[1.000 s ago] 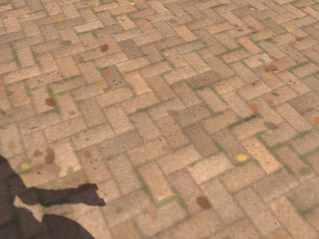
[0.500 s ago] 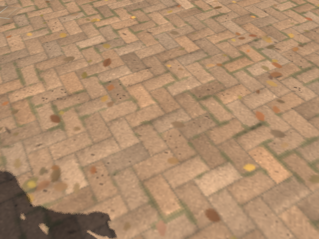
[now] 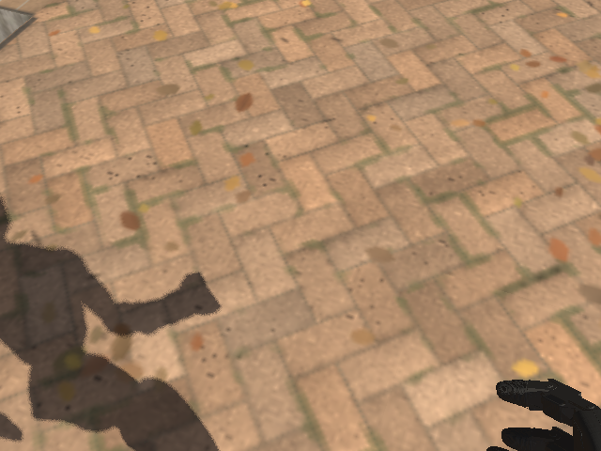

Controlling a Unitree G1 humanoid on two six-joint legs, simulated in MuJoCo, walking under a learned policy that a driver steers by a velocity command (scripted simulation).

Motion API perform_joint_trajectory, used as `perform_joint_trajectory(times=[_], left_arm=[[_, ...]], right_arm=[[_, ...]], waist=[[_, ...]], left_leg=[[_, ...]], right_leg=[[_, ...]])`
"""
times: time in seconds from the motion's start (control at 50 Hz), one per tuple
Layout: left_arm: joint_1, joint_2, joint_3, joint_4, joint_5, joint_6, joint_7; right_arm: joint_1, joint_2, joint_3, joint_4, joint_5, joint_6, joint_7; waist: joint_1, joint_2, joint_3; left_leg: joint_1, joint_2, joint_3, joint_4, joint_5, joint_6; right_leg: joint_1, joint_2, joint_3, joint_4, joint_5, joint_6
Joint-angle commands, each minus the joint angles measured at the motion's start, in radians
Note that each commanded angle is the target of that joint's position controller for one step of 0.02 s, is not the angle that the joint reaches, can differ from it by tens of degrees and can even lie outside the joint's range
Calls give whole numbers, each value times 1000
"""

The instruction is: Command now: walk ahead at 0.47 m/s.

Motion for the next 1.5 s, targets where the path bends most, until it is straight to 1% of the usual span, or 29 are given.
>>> perform_joint_trajectory(times=[0.02, 0.04, 0.06, 0.08, 0.1, 0.12, 0.16, 0.28, 0.4, 0.5, 0.56, 0.6, 0.62, 0.64, 0.66, 0.68, 0.7, 0.74, 0.84, 0.96, 1.04, 1.06, 1.08, 1.1, 1.14, 1.2, 1.28, 1.42, 1.5], left_arm=[[-38, 208, 55, -47, 7, 4, 7], [-45, 198, 50, -53, 14, 12, 10], [-23, 151, 31, -80, 37, 13, 14], [144, -3, -9, -76, 18, -5, 0], [55, 118, 16, -65, -10, -24, -6], [-71, 169, 32, -106, -34, -34, -10], [-152, 150, 32, -121, -12, -41, -1], [-162, 97, 29, -120, -4, 17, 9], [-332, 72, 19, -173, 1, -8, -20], [-473, 58, 9, -262, -3, -11, -55], [-451, 86, 24, -297, -5, -7, -74], [-269, 154, 62, -270, -6, 0, -70], [-94, 216, 97, -231, -8, 6, -54], [-14, 334, 126, -219, -6, 14, -34], [-16, 309, 111, -247, -3, 2, -35], [-36, 233, 89, -243, 7, -4, -36], [-92, 201, 80, -246, 4, -8, -35], [-224, 153, 62, -279, 9, -6, -33], [-255, 206, 77, -271, 14, 3, -2], [-193, 209, 81, -234, -5, 54, 29], [-258, 167, 71, -258, -1, 62, 37], [-238, 112, 54, -276, 12, 58, 34], [-72, 54, 37, -263, 23, 55, 32], [45, 143, 49, -249, 6, 56, 23], [-126, 244, 84, -236, -10, 94, 35], [-178, 182, 75, -263, -5, 130, 43], [-213, 129, 60, -289, 3, 120, 39], [-250, 138, 59, -314, 5, 122, 4], [-148, 166, 84, -278, 10, 122, -5]], right_arm=[[84, -153, -60, -44, -2, -11, -9], [243, -186, -79, 1, -1, -4, -21], [417, -253, -95, 33, -12, 5, -36], [446, -301, -100, 57, -23, 2, -22], [417, -194, -77, 52, -14, 0, -23], [335, -165, -67, 50, -10, -2, -28], [228, -142, -62, 45, -29, -8, -26], [223, -132, -68, 111, -35, -47, -28], [260, -168, -70, 148, -31, -33, -48], [346, -194, -77, 194, -16, 9, -55], [324, -224, -84, 186, -11, 37, -67], [300, -243, -89, 170, -12, 55, -83], [283, -232, -81, 154, -12, 54, -90], [359, -116, -43, 103, -41, 29, -78], [348, -105, -27, 88, -38, -15, -59], [235, -180, -49, 59, 4, -42, -42], [192, -177, -44, 39, 14, -56, -37], [191, -180, -55, 50, -23, -49, -49], [198, -123, -44, 36, -43, 1, -67], [46, -126, -42, -5, -25, 10, -53], [141, -171, -70, 14, -39, -8, -53], [188, -217, -79, 10, -58, -12, -61], [190, -241, -75, -7, -83, 0, -70], [219, -239, -86, 9, -53, 21, -65], [140, -134, -60, -25, -41, 46, -72], [71, -146, -57, -23, -50, 70, -84], [102, -153, -68, 3, -46, 76, -95], [75, -206, -92, 24, -25, 95, -82], [113, -177, -91, 66, 1, 107, -78]], waist=[[-146, -154, -51], [-225, -141, -155], [-271, -16, -308], [-165, 288, -467], [-207, 176, -381], [-194, 104, -204], [-130, -24, -77], [-85, 13, 2], [-150, -11, 35], [-202, -24, 69], [-155, 21, 13], [-45, 49, -109], [48, 8, -198], [4, -213, -308], [-8, -226, -446], [31, -150, -348], [-1, -95, -222], [-87, -33, -91], [-133, -75, -71], [-69, -146, -133], [-140, -161, -137], [-140, -62, -224], [-62, 179, -294], [-40, 261, -385], [-97, 66, -222], [-80, 98, -96], [-107, 113, -136], [-115, 122, -137], [-64, 48, -124]], left_leg=[[223, -59, 36, -7, -58, 63], [448, -66, 48, -10, -45, 91], [779, 132, -182, 37, -53, 150], [1044, 350, -712, -137, -394, 306], [969, 323, -793, -260, -542, 262], [816, 301, -628, -276, -493, 224], [548, 235, -410, -316, -228, 203], [386, 194, -141, -447, -74, 207], [472, 159, 47, -459, 38, 149], [689, 224, 91, -384, 153, 139], [758, 239, 132, -234, 540, 109], [717, 216, 168, 43, 782, 78], [548, 177, 182, 291, 648, 39], [111, 36, 176, 666, -43, -23], [-112, -105, -49, 866, -601, -37], [-215, -33, -134, 883, -527, -15], [-216, 11, -116, 805, -436, 0], [-102, 70, -99, 642, -347, -23], [46, 17, -40, 399, -230, -118], [169, -72, -74, 46, 13, -112], [288, -35, -101, -129, 72, -46], [473, 109, -205, -119, 328, 11], [722, 348, -467, -83, 726, 161], [755, 478, -703, -117, 504, 288], [595, 326, -464, -165, 103, 207], [356, 200, -230, -255, -39, 170], [431, 236, -152, -270, 43, 218], [417, 281, -66, -274, -61, 206], [311, 230, 40, -91, -181, 64]], right_leg=[[-66, -246, 65, 200, 929, -111], [-140, -203, 33, 401, 985, -82], [-379, -148, 15, 723, 652, -55], [-716, 55, 72, 1061, -163, 0], [-822, 12, 166, 1160, -180, -13], [-884, -39, 125, 1162, -90, -22], [-809, -124, 92, 1067, 60, -21], [-799, -169, 126, 911, 209, 15], [-814, -133, 56, 568, 507, 16], [-910, -113, -3, 438, 422, -16], [-816, -49, -78, 419, 265, -62], [-557, 30, -116, 402, 214, -115], [-271, 20, -47, 339, 269, -163], [129, -240, 411, 339, 217, -314], [283, -380, 855, 179, 150, -437], [231, -341, 711, 146, 148, -371], [80, -297, 558, 137, 212, -329], [-189, -218, 385, 101, 460, -279], [-441, -123, 196, 118, 879, -254], [-405, -94, 267, 225, 619, -156], [-351, -72, 375, 408, 468, -98], [-419, 3, 313, 593, 285, -53], [-648, 139, 215, 840, -348, 11], [-737, 88, 189, 1027, -375, 47], [-801, 11, 141, 1119, -198, 94], [-712, -22, 70, 1054, -75, 110], [-689, -53, 34, 895, -50, 109], [-533, -75, -31, 613, 9, 53], [-310, -34, -31, 277, 189, -50]])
